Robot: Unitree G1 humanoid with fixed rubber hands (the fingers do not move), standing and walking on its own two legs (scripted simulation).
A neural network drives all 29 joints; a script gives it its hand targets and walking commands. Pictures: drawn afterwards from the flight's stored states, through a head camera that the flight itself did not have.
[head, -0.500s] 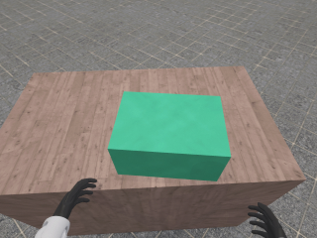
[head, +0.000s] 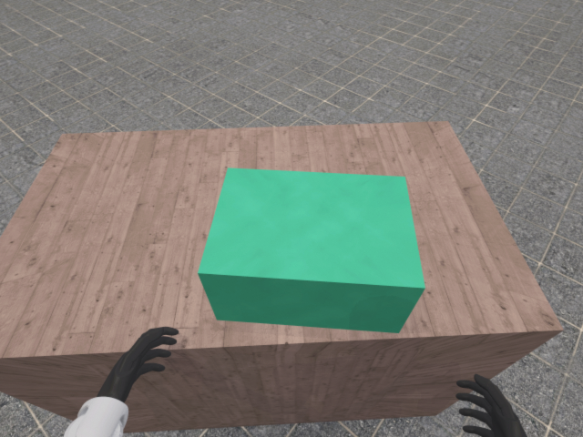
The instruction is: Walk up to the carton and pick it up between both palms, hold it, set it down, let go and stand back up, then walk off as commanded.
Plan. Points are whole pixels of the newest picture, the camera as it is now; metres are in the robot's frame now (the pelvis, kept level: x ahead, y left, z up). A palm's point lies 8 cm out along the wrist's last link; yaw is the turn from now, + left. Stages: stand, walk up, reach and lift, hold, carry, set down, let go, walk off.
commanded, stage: stand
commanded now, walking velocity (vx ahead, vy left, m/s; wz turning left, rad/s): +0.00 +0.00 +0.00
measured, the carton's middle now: (311, 248) +0.40 +0.00 -0.02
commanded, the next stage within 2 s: walk off in 0.48 s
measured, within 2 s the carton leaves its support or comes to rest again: neither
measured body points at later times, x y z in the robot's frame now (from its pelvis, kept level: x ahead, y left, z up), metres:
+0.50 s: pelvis +0.00 +0.00 +0.00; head +0.02 +0.00 +0.45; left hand +0.20 +0.25 -0.03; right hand +0.15 -0.26 -0.09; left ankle -0.01 +0.15 -0.74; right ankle +0.02 -0.12 -0.74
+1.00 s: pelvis -0.06 +0.03 -0.02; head -0.02 +0.06 +0.42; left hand +0.19 +0.26 -0.04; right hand +0.09 -0.25 -0.11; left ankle -0.07 +0.14 -0.74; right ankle +0.02 -0.12 -0.74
